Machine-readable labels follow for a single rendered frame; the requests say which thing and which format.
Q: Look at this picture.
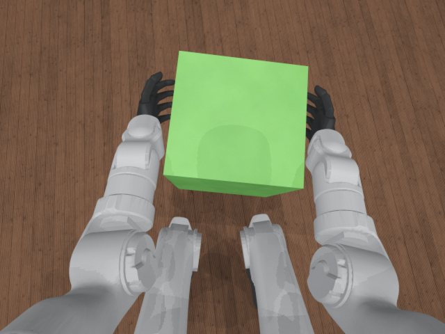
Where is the right robot foot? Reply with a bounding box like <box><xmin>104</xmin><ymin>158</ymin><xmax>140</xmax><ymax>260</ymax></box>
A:
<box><xmin>246</xmin><ymin>269</ymin><xmax>258</xmax><ymax>309</ymax></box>

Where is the left robot hand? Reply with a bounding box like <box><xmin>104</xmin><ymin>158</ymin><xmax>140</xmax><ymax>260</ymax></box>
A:
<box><xmin>137</xmin><ymin>72</ymin><xmax>175</xmax><ymax>124</ymax></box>

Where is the left robot forearm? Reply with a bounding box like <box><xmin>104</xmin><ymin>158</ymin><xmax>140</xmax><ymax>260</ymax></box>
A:
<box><xmin>69</xmin><ymin>115</ymin><xmax>165</xmax><ymax>282</ymax></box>

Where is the left robot shin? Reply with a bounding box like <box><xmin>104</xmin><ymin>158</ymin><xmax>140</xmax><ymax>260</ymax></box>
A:
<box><xmin>156</xmin><ymin>216</ymin><xmax>192</xmax><ymax>248</ymax></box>

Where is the right robot upper arm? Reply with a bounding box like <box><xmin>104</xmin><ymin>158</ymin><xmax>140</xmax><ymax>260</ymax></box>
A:
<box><xmin>307</xmin><ymin>243</ymin><xmax>445</xmax><ymax>334</ymax></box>

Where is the carton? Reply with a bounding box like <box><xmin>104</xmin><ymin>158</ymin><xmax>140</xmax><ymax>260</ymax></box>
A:
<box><xmin>163</xmin><ymin>51</ymin><xmax>308</xmax><ymax>197</ymax></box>

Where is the right robot hand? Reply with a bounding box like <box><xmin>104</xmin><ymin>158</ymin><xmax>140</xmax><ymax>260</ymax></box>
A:
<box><xmin>306</xmin><ymin>86</ymin><xmax>336</xmax><ymax>142</ymax></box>

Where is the left robot upper arm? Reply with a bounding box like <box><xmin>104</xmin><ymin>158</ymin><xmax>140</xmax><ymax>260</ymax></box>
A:
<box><xmin>0</xmin><ymin>229</ymin><xmax>159</xmax><ymax>334</ymax></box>

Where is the right robot forearm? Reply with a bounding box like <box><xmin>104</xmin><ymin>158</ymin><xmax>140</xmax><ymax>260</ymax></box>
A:
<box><xmin>305</xmin><ymin>129</ymin><xmax>399</xmax><ymax>293</ymax></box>

